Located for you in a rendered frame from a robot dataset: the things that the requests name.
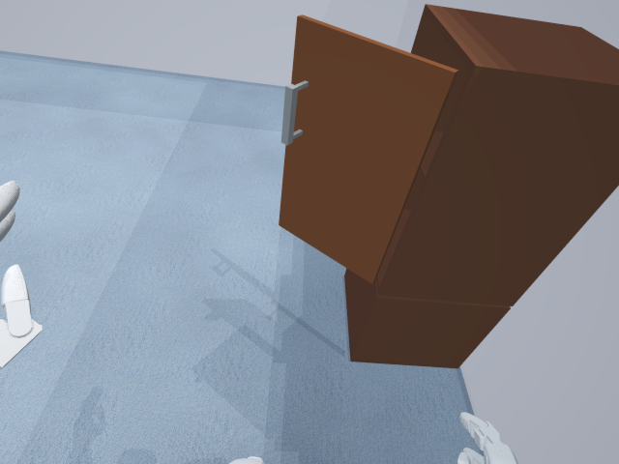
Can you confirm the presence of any cupboard door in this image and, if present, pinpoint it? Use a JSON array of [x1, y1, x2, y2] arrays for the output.
[[279, 15, 458, 284]]

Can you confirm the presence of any handle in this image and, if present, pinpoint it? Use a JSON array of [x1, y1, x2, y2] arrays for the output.
[[281, 81, 309, 146]]

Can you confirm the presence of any robot left hand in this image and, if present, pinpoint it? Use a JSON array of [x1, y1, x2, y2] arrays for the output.
[[0, 181, 43, 369]]

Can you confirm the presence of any robot right hand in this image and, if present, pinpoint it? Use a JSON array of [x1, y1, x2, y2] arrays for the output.
[[457, 412, 518, 464]]

